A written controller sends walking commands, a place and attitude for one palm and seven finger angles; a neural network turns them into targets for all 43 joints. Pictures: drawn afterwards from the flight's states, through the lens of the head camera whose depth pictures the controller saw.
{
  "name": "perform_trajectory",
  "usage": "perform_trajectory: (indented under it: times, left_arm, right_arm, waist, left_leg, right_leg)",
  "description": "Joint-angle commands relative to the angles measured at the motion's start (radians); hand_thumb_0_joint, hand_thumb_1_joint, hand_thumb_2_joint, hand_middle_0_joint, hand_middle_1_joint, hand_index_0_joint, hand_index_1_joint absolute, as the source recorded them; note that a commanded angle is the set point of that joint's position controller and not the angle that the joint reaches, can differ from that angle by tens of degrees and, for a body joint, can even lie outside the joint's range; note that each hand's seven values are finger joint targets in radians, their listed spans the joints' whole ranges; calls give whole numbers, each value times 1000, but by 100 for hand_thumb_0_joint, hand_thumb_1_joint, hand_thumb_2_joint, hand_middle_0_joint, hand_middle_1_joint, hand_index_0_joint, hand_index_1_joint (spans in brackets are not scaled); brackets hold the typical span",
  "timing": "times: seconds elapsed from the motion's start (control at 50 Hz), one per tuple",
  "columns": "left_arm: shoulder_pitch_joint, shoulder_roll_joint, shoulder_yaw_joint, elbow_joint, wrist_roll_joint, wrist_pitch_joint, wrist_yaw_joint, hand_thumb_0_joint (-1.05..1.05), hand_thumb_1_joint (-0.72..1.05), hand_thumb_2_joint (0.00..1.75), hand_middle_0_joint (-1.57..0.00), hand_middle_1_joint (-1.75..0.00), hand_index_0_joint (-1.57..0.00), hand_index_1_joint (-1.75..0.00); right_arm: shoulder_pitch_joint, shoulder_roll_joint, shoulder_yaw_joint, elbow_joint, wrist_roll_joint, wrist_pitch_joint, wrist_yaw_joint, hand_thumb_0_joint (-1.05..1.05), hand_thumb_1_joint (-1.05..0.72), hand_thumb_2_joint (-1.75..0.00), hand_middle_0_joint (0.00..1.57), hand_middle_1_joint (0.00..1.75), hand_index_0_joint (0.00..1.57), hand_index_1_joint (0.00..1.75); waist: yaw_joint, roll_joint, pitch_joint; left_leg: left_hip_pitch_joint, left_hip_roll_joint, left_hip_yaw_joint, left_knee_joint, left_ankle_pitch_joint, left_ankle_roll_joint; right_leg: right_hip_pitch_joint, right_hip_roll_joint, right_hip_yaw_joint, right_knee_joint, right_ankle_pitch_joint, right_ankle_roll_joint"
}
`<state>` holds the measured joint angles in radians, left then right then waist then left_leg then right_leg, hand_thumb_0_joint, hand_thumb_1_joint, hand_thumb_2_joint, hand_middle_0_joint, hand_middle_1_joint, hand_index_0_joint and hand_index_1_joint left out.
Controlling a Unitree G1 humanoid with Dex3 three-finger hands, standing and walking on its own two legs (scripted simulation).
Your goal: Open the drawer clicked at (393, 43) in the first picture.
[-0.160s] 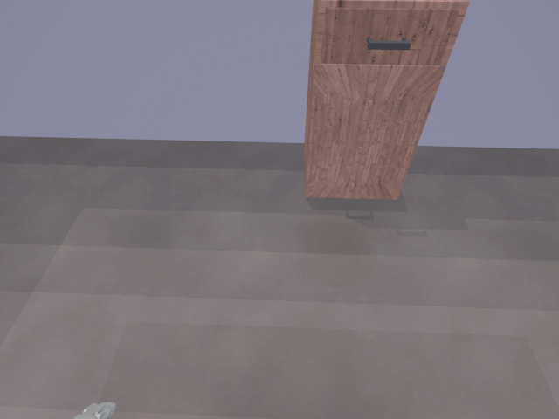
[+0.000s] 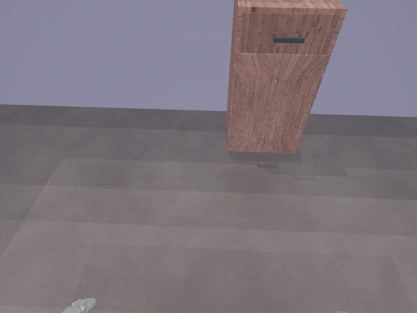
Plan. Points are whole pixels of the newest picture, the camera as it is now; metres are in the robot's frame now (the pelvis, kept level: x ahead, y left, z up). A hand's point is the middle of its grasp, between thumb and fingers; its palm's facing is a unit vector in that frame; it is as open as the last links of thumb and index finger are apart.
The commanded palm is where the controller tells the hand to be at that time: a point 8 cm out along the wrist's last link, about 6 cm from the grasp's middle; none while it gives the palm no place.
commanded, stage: stand and wait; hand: left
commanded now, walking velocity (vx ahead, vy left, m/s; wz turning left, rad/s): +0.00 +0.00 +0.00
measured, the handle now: (288, 37) +1.25 -0.29 +0.02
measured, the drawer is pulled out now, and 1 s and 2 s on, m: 0.00 0.00 0.00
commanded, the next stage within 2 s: look at it before walking up in 0.66 s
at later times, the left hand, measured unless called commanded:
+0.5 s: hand out of the picture +0.04 +0.25 -0.15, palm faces -0.01 -0.94 -0.34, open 7.4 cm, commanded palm none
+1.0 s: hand out of the picture +0.06 +0.26 -0.15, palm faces -0.03 -0.94 -0.33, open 7.4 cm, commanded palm none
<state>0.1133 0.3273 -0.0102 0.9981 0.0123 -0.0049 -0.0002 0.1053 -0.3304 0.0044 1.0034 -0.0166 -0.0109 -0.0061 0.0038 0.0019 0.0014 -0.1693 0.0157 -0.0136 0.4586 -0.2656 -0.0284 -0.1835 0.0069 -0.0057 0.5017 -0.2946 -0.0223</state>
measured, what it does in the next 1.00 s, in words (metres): stands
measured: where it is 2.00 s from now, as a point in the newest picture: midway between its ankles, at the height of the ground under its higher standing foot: outside the picture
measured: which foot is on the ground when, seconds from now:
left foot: down 0.00-1.00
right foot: down 0.00-1.00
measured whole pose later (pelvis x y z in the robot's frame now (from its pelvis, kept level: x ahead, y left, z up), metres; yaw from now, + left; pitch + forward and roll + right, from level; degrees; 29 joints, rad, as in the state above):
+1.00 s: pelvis -0.02 +0.01 +0.01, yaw +0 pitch -2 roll +0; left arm 0.14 0.34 -0.01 1.08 0.02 -0.01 0.00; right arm 0.13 -0.33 0.00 1.11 -0.01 -0.02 0.00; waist 0.01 -0.01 0.02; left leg -0.16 0.01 -0.01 0.38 -0.19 -0.02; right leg -0.16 0.00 0.00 0.40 -0.21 -0.01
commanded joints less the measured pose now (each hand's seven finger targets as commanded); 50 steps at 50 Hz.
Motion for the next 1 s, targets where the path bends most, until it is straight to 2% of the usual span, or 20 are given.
perform_trajectory:
  times: [0.0,0.08,0.46,0.78,0.82,0.98]
  left_arm:
    - [-33,223,52,-54,-3,-21,16,0,90,90,-20,-30,-20,-30]
    - [-33,218,53,-45,-4,-20,15,0,90,90,-20,-30,-20,-30]
    - [-10,225,46,20,-5,-19,9,0,90,90,-20,-30,-20,-30]
    - [-10,220,42,27,-2,-19,9,0,90,90,-20,-30,-20,-30]
    - [-9,220,43,27,-1,-20,9,0,90,90,-20,-30,-20,-30]
    - [-12,219,42,23,-1,-22,9,0,90,90,-20,-30,-20,-30]
  right_arm:
    - [-43,-196,-47,-56,-2,-22,-17,0,-90,-90,20,30,20,30]
    - [-46,-196,-47,-43,-2,-22,-17,0,-90,-90,20,30,20,30]
    - [-18,-208,-38,30,4,-21,-10,0,-90,-90,20,30,20,30]
    - [-20,-210,-38,46,6,-24,-7,0,-90,-90,20,30,20,30]
    - [-18,-210,-39,43,7,-23,-7,0,-90,-90,20,30,20,30]
    - [-25,-210,-40,41,7,-25,-6,0,-90,-90,20,30,20,30]
  waist:
    - [-3,-15,-62]
    - [-2,1,-51]
    - [-1,-12,-14]
    - [1,5,-8]
    - [1,-9,-8]
    - [-1,1,-27]
  left_leg:
    - [26,86,-57,-55,254,55]
    - [27,87,-60,-68,237,53]
    - [10,90,-79,-120,131,51]
    - [8,99,-88,-142,146,54]
    - [8,98,-89,-138,146,55]
    - [26,99,-91,-139,177,54]
  right_leg:
    - [24,-129,107,-106,290,-26]
    - [22,-127,110,-122,263,-24]
    - [2,-128,130,-195,81,-20]
    - [7,-124,118,-187,116,-13]
    - [6,-125,119,-191,113,-13]
    - [19,-129,115,-188,153,-12]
